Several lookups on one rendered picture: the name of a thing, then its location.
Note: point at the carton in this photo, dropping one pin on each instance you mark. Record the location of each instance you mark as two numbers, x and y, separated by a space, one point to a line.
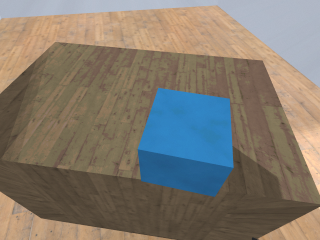
187 142

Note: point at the pedestal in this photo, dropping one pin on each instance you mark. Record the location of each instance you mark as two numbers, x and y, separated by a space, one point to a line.
72 122

